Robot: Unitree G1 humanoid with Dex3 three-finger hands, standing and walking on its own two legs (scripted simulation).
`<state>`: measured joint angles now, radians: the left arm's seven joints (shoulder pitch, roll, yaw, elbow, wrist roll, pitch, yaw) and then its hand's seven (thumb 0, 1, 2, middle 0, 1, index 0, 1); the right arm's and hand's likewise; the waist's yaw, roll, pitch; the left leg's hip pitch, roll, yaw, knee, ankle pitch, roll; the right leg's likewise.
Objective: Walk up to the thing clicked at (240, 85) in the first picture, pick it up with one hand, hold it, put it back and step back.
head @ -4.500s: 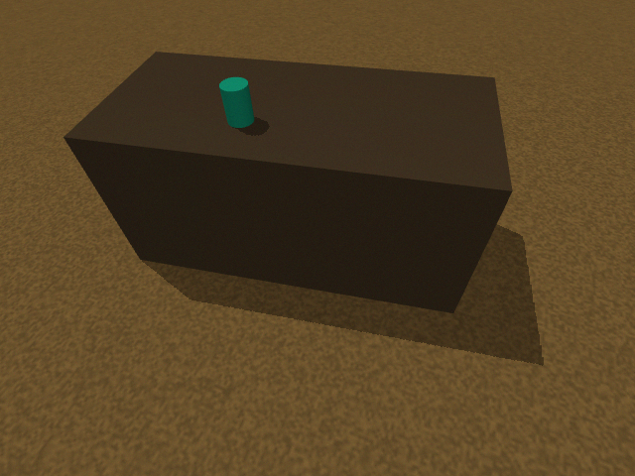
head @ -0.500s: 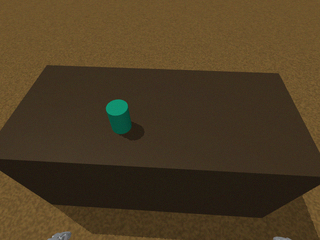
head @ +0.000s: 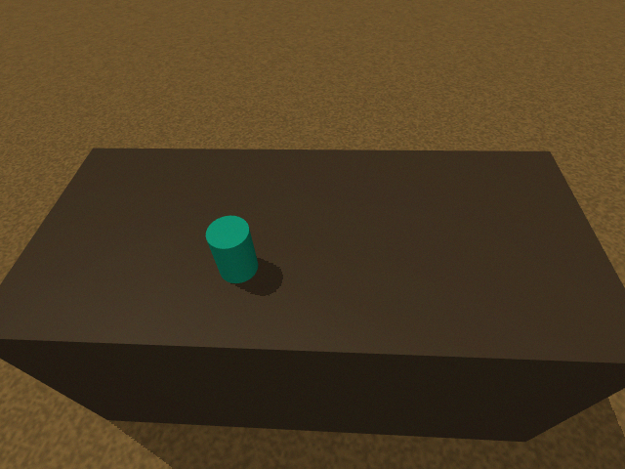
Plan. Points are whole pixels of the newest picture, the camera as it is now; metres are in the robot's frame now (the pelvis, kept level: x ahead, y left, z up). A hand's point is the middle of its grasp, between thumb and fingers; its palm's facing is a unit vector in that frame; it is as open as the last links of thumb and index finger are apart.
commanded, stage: stand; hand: left
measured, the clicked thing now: (233, 250) +0.51 +0.18 -0.12
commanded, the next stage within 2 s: rise first in 1.68 s
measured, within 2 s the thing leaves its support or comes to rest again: neither
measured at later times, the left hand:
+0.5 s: hand out of the picture +0.09 +0.25 -0.15, palm faces -0.01 -0.94 -0.35, open 7.4 cm
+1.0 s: hand out of the picture +0.08 +0.25 -0.15, palm faces -0.02 -0.94 -0.34, open 7.4 cm
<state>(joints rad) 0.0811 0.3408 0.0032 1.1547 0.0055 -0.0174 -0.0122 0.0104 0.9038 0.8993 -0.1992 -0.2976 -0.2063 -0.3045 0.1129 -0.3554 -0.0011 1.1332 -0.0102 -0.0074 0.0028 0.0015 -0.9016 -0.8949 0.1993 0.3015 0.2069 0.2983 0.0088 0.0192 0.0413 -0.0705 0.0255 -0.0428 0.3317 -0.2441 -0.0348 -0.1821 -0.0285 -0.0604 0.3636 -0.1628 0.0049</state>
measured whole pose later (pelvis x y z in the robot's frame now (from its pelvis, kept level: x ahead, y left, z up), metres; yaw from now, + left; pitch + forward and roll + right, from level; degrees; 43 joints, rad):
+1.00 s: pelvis +0.00 +0.00 +0.00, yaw -1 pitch -2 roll +0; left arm 0.09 0.34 0.00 1.15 0.01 -0.01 -0.01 0.01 0.90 0.90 -0.20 -0.30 -0.21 -0.31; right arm 0.12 -0.36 0.00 1.13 -0.01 0.00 0.00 0.00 -0.90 -0.89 0.20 0.30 0.21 0.30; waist 0.01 0.02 0.05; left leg -0.04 0.03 -0.03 0.31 -0.24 -0.04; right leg -0.16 -0.02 -0.05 0.35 -0.16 0.00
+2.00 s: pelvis -0.01 +0.00 -0.01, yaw -2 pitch +3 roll +0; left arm 0.03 0.29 0.09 0.88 -0.06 -0.08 0.05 0.01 0.55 0.57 -0.10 -0.13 -0.09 -0.15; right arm 0.00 -0.29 -0.11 0.95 0.06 -0.11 -0.06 0.00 -0.54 -0.55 0.09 0.13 0.10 0.13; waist 0.01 0.01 0.06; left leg -0.22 0.03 -0.01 0.46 -0.29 -0.03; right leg -0.33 -0.02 -0.02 0.46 -0.18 0.01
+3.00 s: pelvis +0.00 +0.02 +0.00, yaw -2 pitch -2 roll +0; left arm 0.36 0.27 0.13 0.28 -0.03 -0.07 0.06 -0.01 -0.58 0.07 -0.05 -0.05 -0.05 -0.07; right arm 0.24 -0.22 -0.07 0.63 0.02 -0.10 -0.06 -0.01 0.50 -0.06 0.05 0.05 0.06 0.05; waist 0.03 0.03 0.04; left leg -0.09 0.02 -0.01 0.41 -0.29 -0.01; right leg -0.19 -0.03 -0.03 0.40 -0.17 0.02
